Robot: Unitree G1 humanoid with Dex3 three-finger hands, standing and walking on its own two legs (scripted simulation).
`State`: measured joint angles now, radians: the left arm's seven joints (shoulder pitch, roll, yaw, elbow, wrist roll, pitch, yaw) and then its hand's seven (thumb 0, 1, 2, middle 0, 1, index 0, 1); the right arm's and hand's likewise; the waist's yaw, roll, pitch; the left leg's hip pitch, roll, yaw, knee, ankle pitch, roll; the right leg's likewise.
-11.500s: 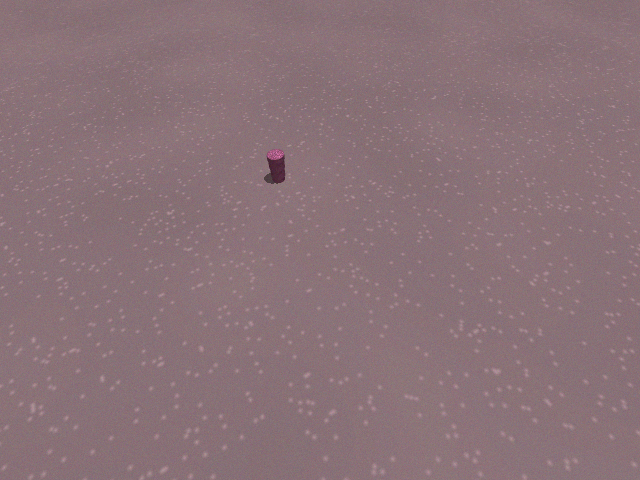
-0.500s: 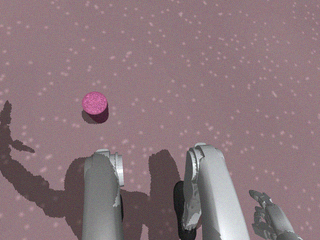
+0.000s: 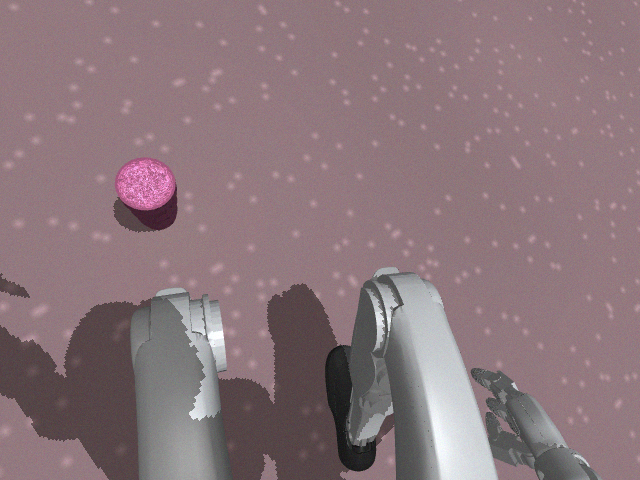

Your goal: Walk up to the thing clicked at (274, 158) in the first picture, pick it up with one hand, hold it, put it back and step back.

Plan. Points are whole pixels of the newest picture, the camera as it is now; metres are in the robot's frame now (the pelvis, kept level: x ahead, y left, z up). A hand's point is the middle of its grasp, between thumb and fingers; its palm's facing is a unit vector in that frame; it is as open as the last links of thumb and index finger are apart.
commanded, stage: approach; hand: left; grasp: from the side
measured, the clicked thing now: (152, 200) +0.49 +0.21 -0.27
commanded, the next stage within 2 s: close in in 0.20 s
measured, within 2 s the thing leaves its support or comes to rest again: neither
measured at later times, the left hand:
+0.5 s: hand (97, 207) +0.45 +0.27 -0.21, palm faces +0.09 -0.99 +0.04, open 17.6 cm
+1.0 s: hand (138, 212) +0.46 +0.22 -0.23, palm faces +0.10 -1.00 +0.00, open 17.1 cm
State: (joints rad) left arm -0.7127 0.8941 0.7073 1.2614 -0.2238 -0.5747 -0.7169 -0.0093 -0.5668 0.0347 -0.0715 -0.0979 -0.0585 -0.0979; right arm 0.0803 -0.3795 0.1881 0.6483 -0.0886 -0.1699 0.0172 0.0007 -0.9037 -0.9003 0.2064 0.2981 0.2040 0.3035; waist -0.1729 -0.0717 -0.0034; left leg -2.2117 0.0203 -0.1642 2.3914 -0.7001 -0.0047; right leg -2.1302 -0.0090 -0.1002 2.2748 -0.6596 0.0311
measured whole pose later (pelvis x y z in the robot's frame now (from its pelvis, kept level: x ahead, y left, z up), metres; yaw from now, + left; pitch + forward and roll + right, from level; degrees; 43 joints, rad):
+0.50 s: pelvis -0.01 +0.01 -0.05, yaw -6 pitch +17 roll -15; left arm -0.73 0.91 0.63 1.50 -0.16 -0.94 -0.44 -0.01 -0.58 0.02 -0.07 -0.09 -0.06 -0.08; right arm -0.11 -0.39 0.45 0.58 -0.29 -0.06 0.08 0.00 -0.94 -0.91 0.21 0.30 0.20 0.30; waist -0.29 -0.23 0.25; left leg -2.23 0.02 -0.31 2.63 -0.73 -0.02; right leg -2.11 0.04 -0.20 2.41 -0.62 0.06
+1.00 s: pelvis -0.01 +0.01 -0.06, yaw -8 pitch +13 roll -18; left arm -0.71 0.87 0.48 1.53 -0.09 -1.10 -0.16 -0.01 -0.45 0.08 -0.06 -0.09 -0.06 -0.07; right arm -0.15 -0.40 0.54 0.56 -0.37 0.01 0.12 -0.01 -0.93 -0.91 0.21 0.30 0.20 0.30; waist -0.30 -0.27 0.31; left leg -2.21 0.01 -0.37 2.67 -0.72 -0.01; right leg -2.07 0.06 -0.25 2.40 -0.60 0.08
